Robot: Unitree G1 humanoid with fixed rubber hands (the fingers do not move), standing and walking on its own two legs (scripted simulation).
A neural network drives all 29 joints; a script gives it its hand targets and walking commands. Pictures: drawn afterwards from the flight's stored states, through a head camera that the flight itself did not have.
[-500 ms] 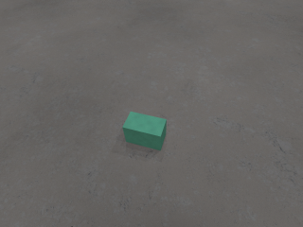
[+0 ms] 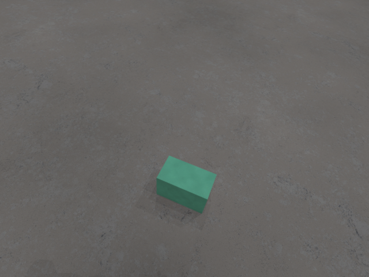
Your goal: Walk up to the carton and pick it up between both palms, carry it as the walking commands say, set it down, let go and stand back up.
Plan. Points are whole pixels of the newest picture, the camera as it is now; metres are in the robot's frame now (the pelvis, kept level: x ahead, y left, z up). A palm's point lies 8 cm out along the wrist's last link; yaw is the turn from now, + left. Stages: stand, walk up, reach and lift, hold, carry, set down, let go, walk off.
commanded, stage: walk up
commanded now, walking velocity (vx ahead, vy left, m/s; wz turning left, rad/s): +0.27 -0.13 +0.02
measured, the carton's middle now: (185, 184) +0.68 -0.02 -0.67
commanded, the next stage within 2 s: none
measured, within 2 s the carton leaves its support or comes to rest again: neither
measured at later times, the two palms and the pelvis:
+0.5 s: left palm (106, 260) +0.18 +0.18 -0.11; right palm out of the picture +0.09 -0.28 -0.14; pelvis +0.10 -0.05 +0.01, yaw +1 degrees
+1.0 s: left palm out of the picture +0.07 +0.25 -0.14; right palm out of the picture +0.15 -0.22 -0.12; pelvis +0.08 +0.01 +0.01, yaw +2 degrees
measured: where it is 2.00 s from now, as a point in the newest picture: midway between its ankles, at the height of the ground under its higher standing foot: (146, 272)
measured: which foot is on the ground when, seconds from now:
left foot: down 0.00-0.36, up 0.38-0.78, down 0.80-1.00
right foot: up 0.00-0.32, down 0.34-0.80, up 0.82-1.00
